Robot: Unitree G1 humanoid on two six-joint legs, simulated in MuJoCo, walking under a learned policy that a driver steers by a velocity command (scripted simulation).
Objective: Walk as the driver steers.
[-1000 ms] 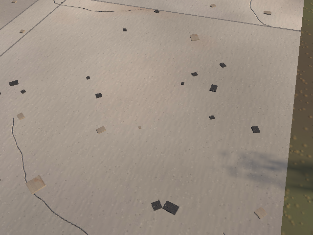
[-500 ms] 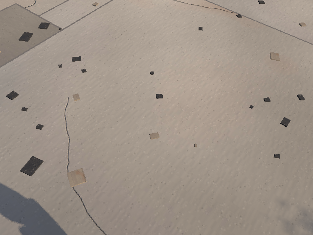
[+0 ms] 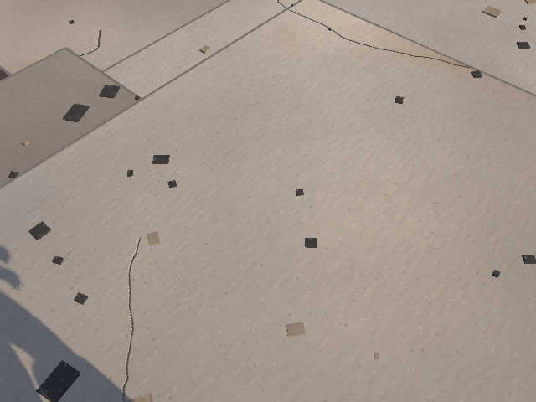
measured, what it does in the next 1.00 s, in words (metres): walks ahead, turning left: left foot, then right foot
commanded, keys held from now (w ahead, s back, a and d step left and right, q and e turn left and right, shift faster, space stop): w+q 0.74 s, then q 0.26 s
